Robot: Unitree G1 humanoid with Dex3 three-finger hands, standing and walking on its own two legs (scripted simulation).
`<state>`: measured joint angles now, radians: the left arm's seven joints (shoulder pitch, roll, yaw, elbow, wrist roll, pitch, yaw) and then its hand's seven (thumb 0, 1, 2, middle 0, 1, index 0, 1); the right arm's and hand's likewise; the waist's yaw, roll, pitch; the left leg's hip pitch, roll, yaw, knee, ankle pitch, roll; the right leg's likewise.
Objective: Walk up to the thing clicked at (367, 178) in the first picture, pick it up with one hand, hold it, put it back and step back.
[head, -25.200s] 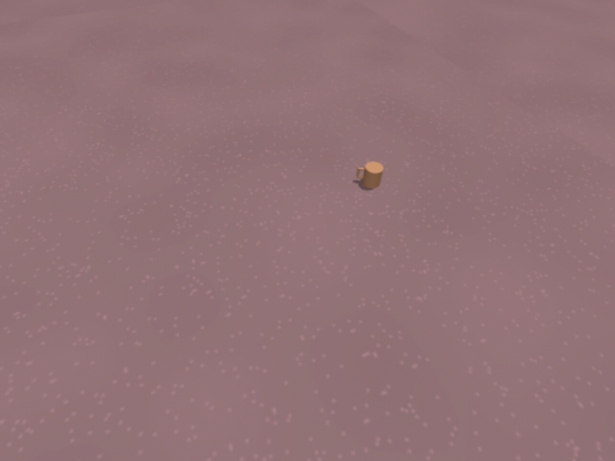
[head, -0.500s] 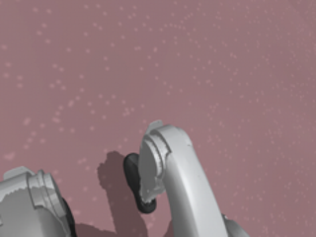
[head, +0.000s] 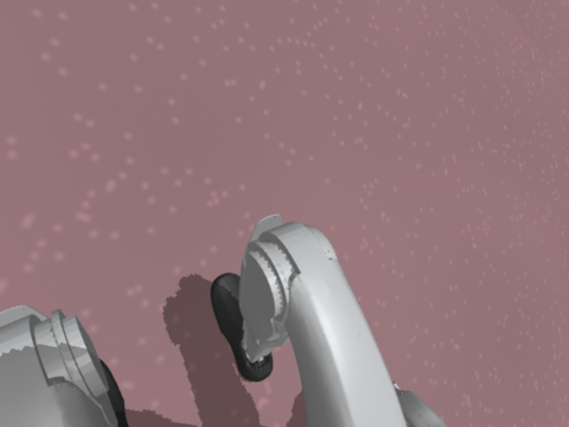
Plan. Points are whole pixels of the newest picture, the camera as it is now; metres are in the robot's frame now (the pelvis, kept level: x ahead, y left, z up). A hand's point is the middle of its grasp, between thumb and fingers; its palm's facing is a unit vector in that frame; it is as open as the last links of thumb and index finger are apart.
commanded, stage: open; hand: left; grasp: from above
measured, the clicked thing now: out of the picture +0.50 +0.33 -0.27
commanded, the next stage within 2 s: withdraw in 0.78 s
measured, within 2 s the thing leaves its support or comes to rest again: neither
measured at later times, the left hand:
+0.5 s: hand out of the picture +0.50 +0.31 -0.23, palm faces -0.46 -0.12 -0.88, open 13.1 cm
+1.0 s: hand out of the picture +0.49 +0.31 -0.23, palm faces -0.46 -0.12 -0.88, open 13.5 cm
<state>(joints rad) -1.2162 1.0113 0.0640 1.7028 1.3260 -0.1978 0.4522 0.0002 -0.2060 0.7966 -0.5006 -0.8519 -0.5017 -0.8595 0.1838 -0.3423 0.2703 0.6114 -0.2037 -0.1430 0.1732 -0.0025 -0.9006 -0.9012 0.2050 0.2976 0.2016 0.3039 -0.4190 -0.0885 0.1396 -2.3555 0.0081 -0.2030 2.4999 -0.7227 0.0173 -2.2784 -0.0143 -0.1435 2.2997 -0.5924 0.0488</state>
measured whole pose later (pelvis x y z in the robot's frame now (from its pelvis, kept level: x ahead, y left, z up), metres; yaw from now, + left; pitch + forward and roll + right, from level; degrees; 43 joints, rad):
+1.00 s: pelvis +0.00 +0.00 +0.00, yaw -1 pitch +32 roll -14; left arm -1.17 1.01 0.09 1.61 1.31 -0.18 0.43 0.00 -0.48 1.07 -0.09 -1.12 -0.10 -1.12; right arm 0.18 -0.35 0.26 0.60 -0.21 -0.13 0.19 0.00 -0.90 -0.90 0.20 0.30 0.20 0.30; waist -0.41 -0.09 0.14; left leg -2.36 0.00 -0.21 2.50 -0.73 0.02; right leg -2.28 -0.01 -0.15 2.30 -0.60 0.05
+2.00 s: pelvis -0.01 +0.00 +0.03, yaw +5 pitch +37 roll -9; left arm -1.16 0.83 0.05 1.41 1.26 -0.13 0.28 0.00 -0.53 1.01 -0.15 -1.00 -0.13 -1.02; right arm 0.23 -0.27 0.14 0.64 -0.11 0.01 0.10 0.00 -0.92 -0.91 0.20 0.30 0.20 0.30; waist -0.34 0.01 -0.02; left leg -2.33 -0.01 -0.11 2.35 -0.66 0.02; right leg -2.28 -0.04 -0.07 2.22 -0.58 0.04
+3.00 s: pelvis +0.05 +0.00 +0.33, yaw +11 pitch +21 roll -3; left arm 0.07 0.28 0.02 0.25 0.04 0.32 0.09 0.01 0.90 0.90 -0.21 -0.30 -0.21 -0.30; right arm 0.16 -0.21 0.05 0.57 0.04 -0.10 -0.10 0.01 -0.90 -0.90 0.21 0.30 0.20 0.30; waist -0.08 0.03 -0.16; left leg -1.14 0.02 -0.06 1.35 -0.58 0.00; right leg -1.13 -0.03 -0.06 1.27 -0.52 0.02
